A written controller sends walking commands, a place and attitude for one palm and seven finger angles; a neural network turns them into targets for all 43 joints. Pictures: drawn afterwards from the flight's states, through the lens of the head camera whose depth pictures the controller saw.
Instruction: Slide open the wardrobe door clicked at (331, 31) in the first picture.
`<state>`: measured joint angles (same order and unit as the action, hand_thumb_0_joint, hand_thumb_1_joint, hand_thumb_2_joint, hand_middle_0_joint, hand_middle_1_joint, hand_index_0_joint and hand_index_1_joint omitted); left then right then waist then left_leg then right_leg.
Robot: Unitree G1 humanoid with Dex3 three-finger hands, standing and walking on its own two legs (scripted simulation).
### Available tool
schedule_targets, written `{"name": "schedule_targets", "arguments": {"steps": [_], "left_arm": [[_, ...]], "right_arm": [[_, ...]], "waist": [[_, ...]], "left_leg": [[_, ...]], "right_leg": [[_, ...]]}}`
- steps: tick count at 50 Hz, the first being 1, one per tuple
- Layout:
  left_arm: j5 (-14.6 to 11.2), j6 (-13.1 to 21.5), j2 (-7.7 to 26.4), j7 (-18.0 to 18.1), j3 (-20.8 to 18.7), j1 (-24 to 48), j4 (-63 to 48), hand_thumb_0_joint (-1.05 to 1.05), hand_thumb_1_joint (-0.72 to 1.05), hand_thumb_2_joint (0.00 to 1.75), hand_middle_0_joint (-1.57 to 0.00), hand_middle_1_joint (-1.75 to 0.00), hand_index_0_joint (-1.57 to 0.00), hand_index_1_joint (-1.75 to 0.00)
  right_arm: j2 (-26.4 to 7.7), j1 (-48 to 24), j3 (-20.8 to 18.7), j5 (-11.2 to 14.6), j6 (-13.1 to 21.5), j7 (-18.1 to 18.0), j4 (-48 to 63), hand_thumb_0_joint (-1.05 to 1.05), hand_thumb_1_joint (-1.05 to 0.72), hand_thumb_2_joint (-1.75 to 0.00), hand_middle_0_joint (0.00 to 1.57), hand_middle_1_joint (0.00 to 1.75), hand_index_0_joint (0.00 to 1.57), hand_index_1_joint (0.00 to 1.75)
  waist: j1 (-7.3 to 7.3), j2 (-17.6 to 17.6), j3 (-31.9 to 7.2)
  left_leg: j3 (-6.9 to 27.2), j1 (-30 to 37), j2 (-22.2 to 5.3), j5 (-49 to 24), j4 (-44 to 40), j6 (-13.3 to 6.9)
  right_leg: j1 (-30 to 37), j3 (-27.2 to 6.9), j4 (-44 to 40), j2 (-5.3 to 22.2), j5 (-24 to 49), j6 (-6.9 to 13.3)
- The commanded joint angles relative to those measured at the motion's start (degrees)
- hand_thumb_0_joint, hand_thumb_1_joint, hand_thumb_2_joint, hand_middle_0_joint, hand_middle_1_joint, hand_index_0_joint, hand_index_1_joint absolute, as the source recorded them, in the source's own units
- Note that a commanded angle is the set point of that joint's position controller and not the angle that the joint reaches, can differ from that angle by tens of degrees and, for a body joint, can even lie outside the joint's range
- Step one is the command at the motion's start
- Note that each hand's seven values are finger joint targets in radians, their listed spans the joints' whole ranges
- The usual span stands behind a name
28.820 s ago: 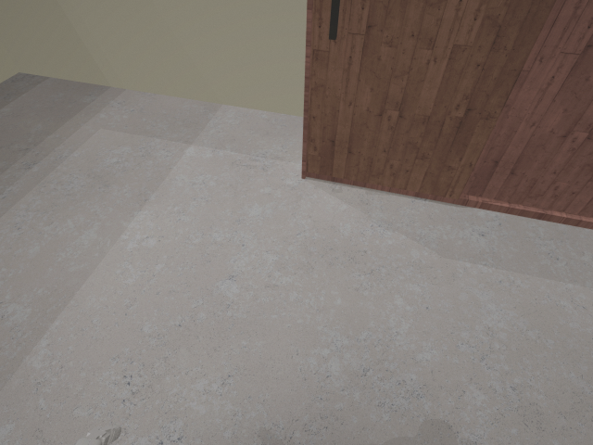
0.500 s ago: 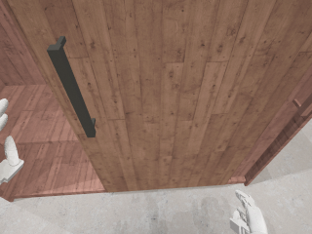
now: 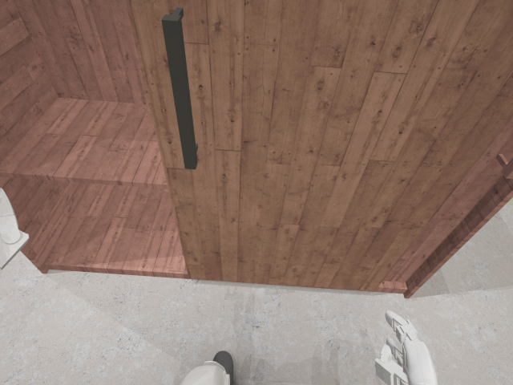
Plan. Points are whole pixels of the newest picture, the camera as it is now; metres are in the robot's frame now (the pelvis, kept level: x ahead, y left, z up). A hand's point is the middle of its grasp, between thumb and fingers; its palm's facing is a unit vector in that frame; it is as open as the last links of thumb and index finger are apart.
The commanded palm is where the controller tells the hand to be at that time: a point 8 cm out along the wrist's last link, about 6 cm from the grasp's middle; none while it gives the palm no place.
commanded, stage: step back with the hand held close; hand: left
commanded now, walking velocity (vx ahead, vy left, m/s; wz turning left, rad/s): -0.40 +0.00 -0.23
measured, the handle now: (185, 99) +0.58 +0.17 +0.14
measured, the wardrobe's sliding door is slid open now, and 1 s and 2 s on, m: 0.59 0.59 0.59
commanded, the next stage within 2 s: stop stepping back and stand still in 0.02 s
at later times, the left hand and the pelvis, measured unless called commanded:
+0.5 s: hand out of the picture +0.06 +0.26 +0.20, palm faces +0.33 -0.84 -0.43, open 7.4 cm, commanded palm +0.02 +0.32 +0.20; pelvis -0.16 +0.04 +0.02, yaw -7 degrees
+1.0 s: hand out of the picture +0.05 +0.28 +0.20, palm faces +0.35 -0.82 -0.46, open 7.4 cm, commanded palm -0.01 +0.32 +0.20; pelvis -0.19 +0.05 +0.01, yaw -9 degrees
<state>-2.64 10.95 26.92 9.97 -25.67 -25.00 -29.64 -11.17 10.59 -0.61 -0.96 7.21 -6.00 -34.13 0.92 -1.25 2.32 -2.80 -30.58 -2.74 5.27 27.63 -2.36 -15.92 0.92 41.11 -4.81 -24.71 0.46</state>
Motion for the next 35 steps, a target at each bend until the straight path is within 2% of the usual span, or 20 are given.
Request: {"name": "schedule_targets", "arguments": {"steps": [1,2,4,7,9,10,12,13,14,15,17,22,23,24,25,26,27,29,31,35], "left_arm": [[-2.0,4.3,10.1,1.2,-8.1,-8.0,-15.2,0.00,0.90,0.90,-0.20,-0.30,-0.20,-0.30],[-1.3,4.4,11.5,1.8,-8.1,-6.1,-14.2,0.00,0.90,0.90,-0.20,-0.30,-0.20,-0.30],[-0.9,2.1,8.3,1.9,-3.3,-1.4,-13.2,0.00,0.90,0.90,-0.20,-0.30,-0.20,-0.30],[-0.9,0.9,8.0,1.0,-2.2,7.5,-9.3,0.00,0.90,0.90,-0.20,-0.30,-0.20,-0.30],[-0.6,0.0,7.7,0.8,-0.6,16.6,-5.2,0.00,0.90,0.90,-0.20,-0.30,-0.20,-0.30],[-0.7,-0.2,5.8,0.6,-0.1,15.6,-1.5,0.00,0.90,0.90,-0.20,-0.30,-0.20,-0.30],[0.4,0.6,4.0,1.1,0.6,15.1,-5.0,0.00,0.90,0.90,-0.20,-0.30,-0.20,-0.30],[0.8,1.1,4.2,1.3,0.1,13.6,-6.1,0.00,0.90,0.90,-0.20,-0.30,-0.20,-0.30],[0.4,1.7,4.8,1.3,-1.2,7.9,-6.2,0.00,0.90,0.90,-0.20,-0.30,-0.20,-0.30],[0.4,1.4,5.4,0.7,-2.5,2.6,-7.9,0.00,0.90,0.90,-0.20,-0.30,-0.20,-0.30],[1.0,1.5,5.2,0.5,-2.1,2.4,-15.8,0.00,0.90,0.90,-0.20,-0.30,-0.20,-0.30],[0.7,0.7,7.8,2.0,-4.3,-2.7,-15.6,0.00,0.90,0.90,-0.20,-0.30,-0.20,-0.30],[0.8,0.3,8.5,2.2,-5.2,-3.1,-13.6,0.00,0.90,0.90,-0.20,-0.30,-0.20,-0.30],[0.8,-0.2,10.0,2.1,-6.6,-3.8,-10.5,0.00,0.90,0.90,-0.20,-0.30,-0.20,-0.30],[0.2,0.0,9.9,1.8,-5.9,0.6,-12.1,0.00,0.90,0.90,-0.20,-0.30,-0.20,-0.30],[-0.3,1.7,12.0,1.7,-8.0,5.1,-13.7,0.00,0.90,0.90,-0.20,-0.30,-0.20,-0.30],[0.3,2.9,12.2,1.5,-9.5,3.6,-9.4,0.00,0.90,0.90,-0.20,-0.30,-0.20,-0.30],[-0.2,1.2,6.9,1.4,-4.6,2.3,-4.6,0.00,0.90,0.90,-0.20,-0.30,-0.20,-0.30],[-0.5,1.4,5.2,1.1,-2.7,1.5,-0.5,0.00,0.90,0.90,-0.20,-0.30,-0.20,-0.30],[0.1,2.0,5.2,1.2,-0.5,5.9,-0.4,0.00,0.90,0.90,-0.20,-0.30,-0.20,-0.30]], "right_arm": [[-5.9,-7.5,-2.3,0.4,2.6,0.8,7.9,0.00,-0.90,-0.90,0.20,0.30,0.20,0.30],[-6.0,-7.1,-2.0,0.2,1.8,1.1,7.0,0.00,-0.90,-0.90,0.20,0.30,0.20,0.30],[-6.9,-8.0,-2.7,0.6,1.2,1.7,5.9,0.00,-0.90,-0.90,0.20,0.30,0.20,0.30],[-6.2,-7.8,-0.4,-0.1,0.1,0.3,5.9,0.00,-0.90,-0.90,0.20,0.30,0.20,0.30],[-7.7,-7.3,-0.6,0.5,0.5,-1.0,3.5,0.00,-0.90,-0.90,0.20,0.30,0.20,0.30],[-8.4,-6.5,-1.0,1.1,1.0,-1.4,3.0,0.00,-0.90,-0.90,0.20,0.30,0.20,0.30],[-9.8,-5.1,-1.3,1.2,2.5,-1.6,5.5,0.00,-0.90,-0.90,0.20,0.30,0.20,0.30],[-9.0,-4.2,-1.5,1.0,3.0,-1.4,6.3,0.00,-0.90,-0.90,0.20,0.30,0.20,0.30],[-9.8,-4.1,-2.7,1.5,3.1,-0.8,8.1,0.00,-0.90,-0.90,0.20,0.30,0.20,0.30],[-8.0,-4.8,-1.8,1.4,3.4,0.1,6.6,0.00,-0.90,-0.90,0.20,0.30,0.20,0.30],[-7.6,-7.7,-1.6,1.0,3.9,1.8,7.5,0.00,-0.90,-0.90,0.20,0.30,0.20,0.30],[-7.4,-7.1,-1.4,0.0,2.3,1.5,8.1,0.00,-0.90,-0.90,0.20,0.30,0.20,0.30],[-6.9,-6.3,-1.7,-0.1,1.5,1.1,7.8,0.00,-0.90,-0.90,0.20,0.30,0.20,0.30],[-6.0,-5.7,-2.0,-0.2,0.7,1.0,7.6,0.00,-0.90,-0.90,0.20,0.30,0.20,0.30],[-6.2,-5.6,-1.8,0.6,0.8,0.8,7.0,0.00,-0.90,-0.90,0.20,0.30,0.20,0.30],[-7.3,-4.7,-1.8,-0.1,1.4,0.7,5.3,0.00,-0.90,-0.90,0.20,0.30,0.20,0.30],[-7.0,-2.0,-2.1,-0.9,1.3,1.1,3.3,0.00,-0.90,-0.90,0.20,0.30,0.20,0.30],[-6.5,-2.5,-2.4,0.9,0.7,1.2,4.3,0.00,-0.90,-0.90,0.20,0.30,0.20,0.30],[-7.1,-3.3,-2.0,1.1,1.0,0.6,3.8,0.00,-0.90,-0.90,0.20,0.30,0.20,0.30],[-7.6,-3.2,-1.8,1.0,2.7,-0.4,3.8,0.00,-0.90,-0.90,0.20,0.30,0.20,0.30]], "waist": [[-1.86,0.5,-10.1],[-1.90,10.9,-7.5],[-2.50,12.6,-7.6],[-1.04,14.3,-2.6],[-0.30,6.4,-2.2],[-0.88,-1.2,-3.5],[-1.84,-16.8,-5.4],[-1.57,-13.9,-5.4],[-2.23,-9.0,-7.1],[-1.27,-12.9,-9.4],[-1.11,-12.2,-5.9],[-1.82,-13.5,-6.6],[-2.29,-5.6,-5.9],[-2.38,10.4,-4.2],[-2.76,18.5,-0.4],[-0.44,9.3,0.2],[0.46,4.1,-7.2],[-0.13,4.1,-6.5],[-0.33,4.1,-0.5],[-0.65,12.4,0.4]], "left_leg": [[0.3,17.8,-1.4,16.4,8.1,4.3],[-0.5,16.9,2.5,15.9,23.3,5.6],[5.7,7.5,3.9,22.5,37.6,5.4],[4.4,10.3,0.4,19.5,22.4,3.8],[1.9,19.1,2.3,13.0,4.1,2.3],[2.5,20.9,0.8,11.7,-3.0,1.6],[17.8,16.7,-14.0,19.7,-14.6,-3.8],[19.1,14.2,-15.9,25.7,-17.5,-5.7],[19.3,17.3,-15.5,24.3,-17.1,-5.1],[19.2,13.5,-15.3,35.0,-20.2,-5.3],[17.9,5.3,-14.4,38.2,-22.2,-5.5],[6.2,1.4,-9.2,41.7,-13.5,0.0],[2.2,-1.2,-5.3,38.6,-0.2,1.1],[-2.0,-7.5,0.0,31.8,21.0,1.8],[-0.3,-13.5,2.1,24.6,36.9,3.0],[3.1,-12.2,0.1,19.0,43.3,3.8],[3.5,-7.5,-1.6,15.6,40.9,4.2],[2.2,-6.0,-1.4,14.7,34.1,3.4],[0.7,-0.7,-1.9,14.9,28.4,2.8],[-3.0,11.2,-0.5,17.9,14.7,1.3]], "right_leg": [[-9.7,-16.0,-26.4,11.4,1.1,6.5],[-17.5,-33.8,-33.5,23.6,7.7,9.9],[-13.0,-30.6,-29.4,23.5,21.3,10.6],[-7.7,-19.3,-21.8,17.8,34.0,7.1],[-9.2,-14.3,-17.7,13.0,23.4,3.0],[-7.4,-12.0,-14.9,9.6,16.8,1.6],[-7.5,-6.4,-0.7,3.8,2.0,-1.8],[-7.3,-5.0,6.0,2.6,0.8,-2.3],[-9.6,-3.6,6.4,1.3,2.0,-2.6],[-6.4,-3.2,10.9,2.4,1.4,-2.6],[-1.8,-2.4,12.8,3.4,4.0,-2.1],[13.1,6.9,-8.5,-0.1,-3.9,2.5],[14.1,1.2,-17.1,2.7,-6.3,5.2],[11.0,-20.6,-26.7,13.7,-17.1,11.4],[6.6,-38.6,-36.1,25.5,-17.5,16.7],[4.0,-32.7,-34.2,24.8,-0.7,16.2],[7.7,-23.9,-27.7,21.5,7.5,14.7],[5.7,-22.3,-28.3,18.8,-10.9,11.4],[-3.1,-19.6,-30.7,18.8,-13.6,10.9],[-6.9,-15.9,-29.8,17.9,-15.9,9.1]]}}
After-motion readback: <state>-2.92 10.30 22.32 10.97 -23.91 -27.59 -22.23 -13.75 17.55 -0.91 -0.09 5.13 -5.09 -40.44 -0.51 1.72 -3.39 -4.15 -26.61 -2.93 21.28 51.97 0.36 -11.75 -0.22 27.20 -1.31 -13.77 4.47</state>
